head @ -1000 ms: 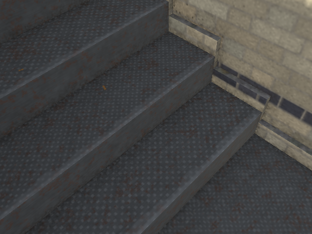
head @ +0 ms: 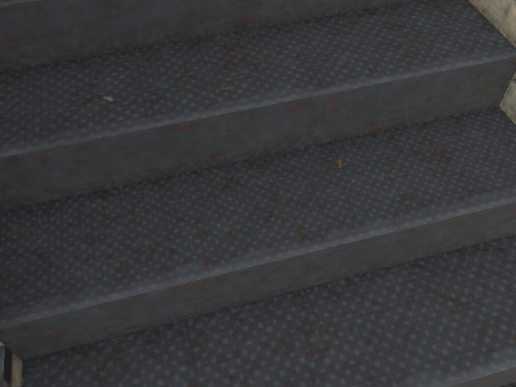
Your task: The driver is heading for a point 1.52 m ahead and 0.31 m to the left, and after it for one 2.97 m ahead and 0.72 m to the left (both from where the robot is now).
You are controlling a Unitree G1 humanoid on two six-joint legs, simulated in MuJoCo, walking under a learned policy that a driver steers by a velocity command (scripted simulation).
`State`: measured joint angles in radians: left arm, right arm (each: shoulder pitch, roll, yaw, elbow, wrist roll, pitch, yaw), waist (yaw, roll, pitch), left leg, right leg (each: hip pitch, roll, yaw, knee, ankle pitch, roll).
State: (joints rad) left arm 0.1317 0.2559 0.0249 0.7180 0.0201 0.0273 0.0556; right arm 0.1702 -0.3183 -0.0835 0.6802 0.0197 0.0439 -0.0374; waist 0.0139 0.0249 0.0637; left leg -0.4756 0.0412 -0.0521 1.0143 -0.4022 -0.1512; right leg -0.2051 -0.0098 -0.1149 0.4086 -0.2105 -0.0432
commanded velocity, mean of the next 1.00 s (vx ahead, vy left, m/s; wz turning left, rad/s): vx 0.00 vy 0.00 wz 0.48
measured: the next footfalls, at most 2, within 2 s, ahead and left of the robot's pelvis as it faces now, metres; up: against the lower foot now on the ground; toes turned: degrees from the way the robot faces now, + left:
left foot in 0.14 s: +0.02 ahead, +0.15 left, +0.00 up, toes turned +7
right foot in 0.64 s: +0.06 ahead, -0.07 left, +0.00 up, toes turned +26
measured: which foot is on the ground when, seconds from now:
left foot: up 0.00-0.12, down 0.14-0.64, up 0.66-0.94, down 0.96-1.00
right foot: down 0.00-0.16, up 0.18-0.62, down 0.64-1.00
